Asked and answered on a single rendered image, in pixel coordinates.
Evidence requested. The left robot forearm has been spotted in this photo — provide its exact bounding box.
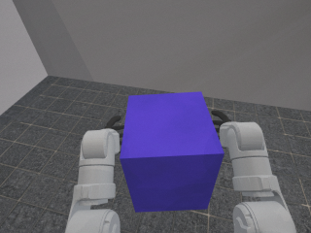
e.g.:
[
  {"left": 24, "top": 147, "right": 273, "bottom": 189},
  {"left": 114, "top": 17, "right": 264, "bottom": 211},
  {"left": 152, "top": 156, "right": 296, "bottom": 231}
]
[{"left": 65, "top": 128, "right": 121, "bottom": 233}]

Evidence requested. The robot left hand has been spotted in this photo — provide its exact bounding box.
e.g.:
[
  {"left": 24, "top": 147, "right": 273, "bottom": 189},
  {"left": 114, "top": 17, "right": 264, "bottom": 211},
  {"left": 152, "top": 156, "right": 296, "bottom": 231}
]
[{"left": 105, "top": 116, "right": 124, "bottom": 153}]

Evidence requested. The right robot upper arm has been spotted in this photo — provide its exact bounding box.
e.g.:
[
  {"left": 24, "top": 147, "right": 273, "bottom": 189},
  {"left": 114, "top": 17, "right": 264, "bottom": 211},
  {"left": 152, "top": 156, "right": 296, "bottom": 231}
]
[{"left": 232, "top": 201, "right": 296, "bottom": 233}]

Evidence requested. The carton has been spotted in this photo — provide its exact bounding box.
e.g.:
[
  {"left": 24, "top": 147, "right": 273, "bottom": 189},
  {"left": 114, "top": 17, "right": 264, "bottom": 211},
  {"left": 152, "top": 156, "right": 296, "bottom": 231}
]
[{"left": 120, "top": 91, "right": 225, "bottom": 213}]

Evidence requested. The robot right hand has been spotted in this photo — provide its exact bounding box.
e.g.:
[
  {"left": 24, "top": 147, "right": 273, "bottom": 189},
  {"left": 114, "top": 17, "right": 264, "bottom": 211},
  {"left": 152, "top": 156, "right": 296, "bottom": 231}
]
[{"left": 211, "top": 110, "right": 231, "bottom": 149}]

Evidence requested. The left robot upper arm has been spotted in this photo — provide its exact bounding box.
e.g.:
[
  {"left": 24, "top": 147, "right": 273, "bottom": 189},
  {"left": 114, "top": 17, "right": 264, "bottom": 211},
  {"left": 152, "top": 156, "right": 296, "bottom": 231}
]
[{"left": 66, "top": 209, "right": 121, "bottom": 233}]

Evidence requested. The right robot forearm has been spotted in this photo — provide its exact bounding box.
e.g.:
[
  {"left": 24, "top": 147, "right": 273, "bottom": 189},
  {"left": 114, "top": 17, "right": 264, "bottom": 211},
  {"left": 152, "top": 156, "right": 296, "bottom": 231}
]
[{"left": 219, "top": 121, "right": 296, "bottom": 233}]

